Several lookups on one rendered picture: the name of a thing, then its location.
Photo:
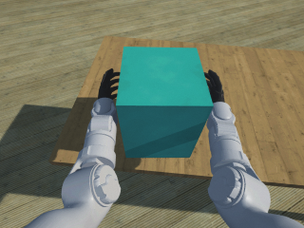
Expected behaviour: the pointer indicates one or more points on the robot left upper arm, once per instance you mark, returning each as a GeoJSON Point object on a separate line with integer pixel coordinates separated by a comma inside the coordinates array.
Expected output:
{"type": "Point", "coordinates": [87, 196]}

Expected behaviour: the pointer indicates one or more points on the robot right hand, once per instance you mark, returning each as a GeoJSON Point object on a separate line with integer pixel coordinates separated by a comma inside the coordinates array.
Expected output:
{"type": "Point", "coordinates": [215, 86]}

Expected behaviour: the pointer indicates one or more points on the robot right upper arm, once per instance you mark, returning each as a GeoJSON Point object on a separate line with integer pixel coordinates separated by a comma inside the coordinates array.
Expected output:
{"type": "Point", "coordinates": [244, 201]}

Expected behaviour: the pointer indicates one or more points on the carton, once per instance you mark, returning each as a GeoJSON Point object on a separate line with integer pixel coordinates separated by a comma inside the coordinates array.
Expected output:
{"type": "Point", "coordinates": [163, 101]}

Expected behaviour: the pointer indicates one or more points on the left robot forearm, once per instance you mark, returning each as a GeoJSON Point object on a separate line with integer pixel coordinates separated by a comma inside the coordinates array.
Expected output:
{"type": "Point", "coordinates": [100, 137]}

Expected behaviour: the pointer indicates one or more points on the right robot forearm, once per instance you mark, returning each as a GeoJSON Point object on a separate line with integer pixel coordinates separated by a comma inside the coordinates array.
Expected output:
{"type": "Point", "coordinates": [224, 142]}

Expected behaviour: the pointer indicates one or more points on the table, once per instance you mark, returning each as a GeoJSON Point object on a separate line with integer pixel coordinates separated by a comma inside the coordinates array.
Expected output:
{"type": "Point", "coordinates": [264, 88]}

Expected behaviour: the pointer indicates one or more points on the robot left hand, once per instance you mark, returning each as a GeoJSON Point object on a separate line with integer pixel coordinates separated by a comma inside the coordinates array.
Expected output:
{"type": "Point", "coordinates": [105, 89]}

